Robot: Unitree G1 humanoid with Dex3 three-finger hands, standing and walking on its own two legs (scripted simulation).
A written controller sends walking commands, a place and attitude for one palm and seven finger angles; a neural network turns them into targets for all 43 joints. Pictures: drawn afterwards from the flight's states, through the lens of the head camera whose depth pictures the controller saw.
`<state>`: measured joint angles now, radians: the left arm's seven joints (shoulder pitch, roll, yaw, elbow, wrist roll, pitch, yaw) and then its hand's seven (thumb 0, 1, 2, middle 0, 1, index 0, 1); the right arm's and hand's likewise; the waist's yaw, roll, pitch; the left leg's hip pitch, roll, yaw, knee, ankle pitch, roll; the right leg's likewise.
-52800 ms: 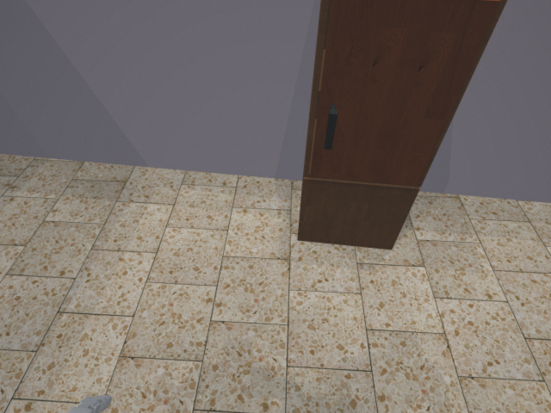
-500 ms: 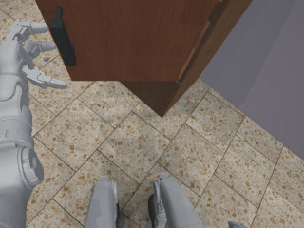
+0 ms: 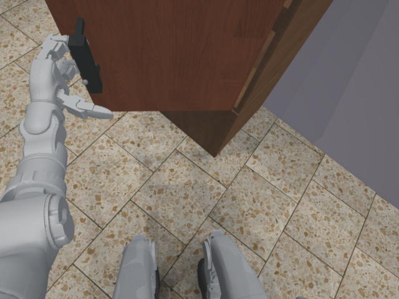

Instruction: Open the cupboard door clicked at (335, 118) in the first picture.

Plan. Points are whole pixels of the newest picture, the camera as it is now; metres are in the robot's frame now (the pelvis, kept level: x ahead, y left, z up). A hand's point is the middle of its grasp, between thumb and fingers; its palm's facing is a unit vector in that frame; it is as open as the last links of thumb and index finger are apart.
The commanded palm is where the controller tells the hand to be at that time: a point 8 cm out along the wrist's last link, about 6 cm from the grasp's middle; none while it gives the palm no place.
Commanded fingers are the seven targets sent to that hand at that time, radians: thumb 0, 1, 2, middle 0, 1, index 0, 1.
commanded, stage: slide the fingers in behind the handle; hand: left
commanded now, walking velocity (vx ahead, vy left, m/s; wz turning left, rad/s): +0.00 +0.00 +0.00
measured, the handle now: (88, 58) +0.56 +0.18 +0.05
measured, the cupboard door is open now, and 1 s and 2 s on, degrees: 46 46 49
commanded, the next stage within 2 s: close the thumb around the handle in 0.84 s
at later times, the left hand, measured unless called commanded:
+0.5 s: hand (100, 82) +0.51 +0.15 +0.05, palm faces +0.00 -1.00 -0.01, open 14.0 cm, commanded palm +0.49 +0.19 +0.04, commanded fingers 0.00 -0.50 0.30 -0.30 -1.20 -0.30 -1.20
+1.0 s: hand (100, 83) +0.51 +0.15 +0.05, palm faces +0.02 -1.00 -0.02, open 14.0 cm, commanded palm +0.49 +0.19 +0.04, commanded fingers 0.00 -0.28 0.40 -0.32 -1.22 -0.32 -1.22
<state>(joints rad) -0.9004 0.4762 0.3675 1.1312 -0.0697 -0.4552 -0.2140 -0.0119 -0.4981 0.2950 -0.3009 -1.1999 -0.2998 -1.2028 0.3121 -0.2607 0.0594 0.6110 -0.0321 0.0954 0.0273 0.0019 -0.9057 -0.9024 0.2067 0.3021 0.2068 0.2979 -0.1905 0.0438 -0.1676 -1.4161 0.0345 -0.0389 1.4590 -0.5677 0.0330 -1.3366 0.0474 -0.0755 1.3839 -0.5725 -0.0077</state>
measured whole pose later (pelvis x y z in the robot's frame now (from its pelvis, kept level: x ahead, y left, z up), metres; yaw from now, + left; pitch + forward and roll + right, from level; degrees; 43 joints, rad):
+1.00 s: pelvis +0.00 -0.01 +0.00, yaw +1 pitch +29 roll -5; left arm -0.89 0.40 0.31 1.14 -0.06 -0.53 -0.12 -0.01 -0.49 0.30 -0.30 -1.20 -0.29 -1.20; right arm 0.30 -0.26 0.04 0.62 -0.04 0.10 0.04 0.00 -0.91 -0.90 0.21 0.30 0.21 0.30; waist -0.18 0.04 -0.18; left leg -1.40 0.03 -0.04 1.45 -0.56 0.02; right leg -1.33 0.04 -0.08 1.39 -0.58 -0.02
